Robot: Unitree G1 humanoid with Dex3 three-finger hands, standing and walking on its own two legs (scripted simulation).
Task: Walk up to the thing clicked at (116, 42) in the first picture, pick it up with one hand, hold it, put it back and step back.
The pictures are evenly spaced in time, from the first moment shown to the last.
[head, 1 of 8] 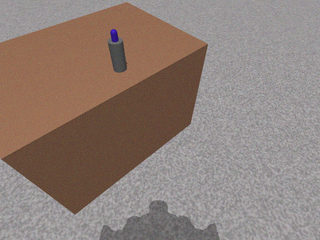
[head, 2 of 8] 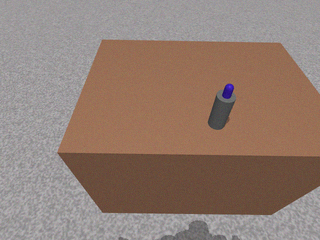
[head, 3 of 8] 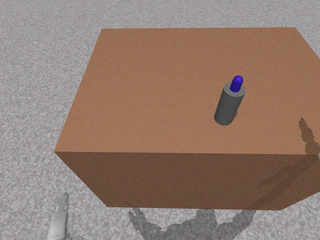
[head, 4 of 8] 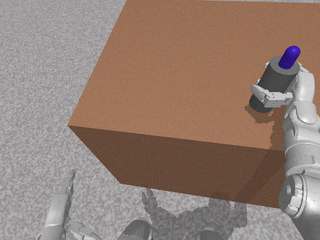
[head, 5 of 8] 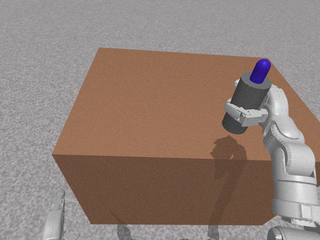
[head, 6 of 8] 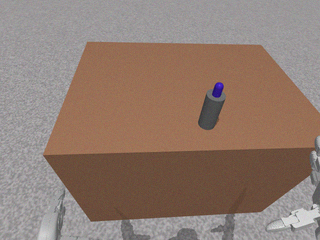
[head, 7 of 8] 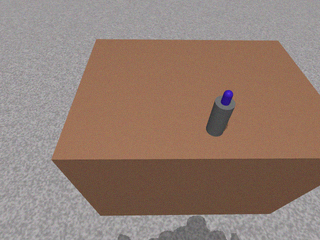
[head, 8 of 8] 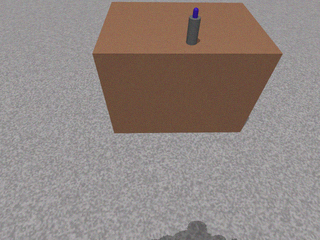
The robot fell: no
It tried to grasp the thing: yes
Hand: right
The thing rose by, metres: 0.22
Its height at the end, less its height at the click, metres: +0.00
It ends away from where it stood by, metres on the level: 0.02
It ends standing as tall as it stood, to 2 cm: yes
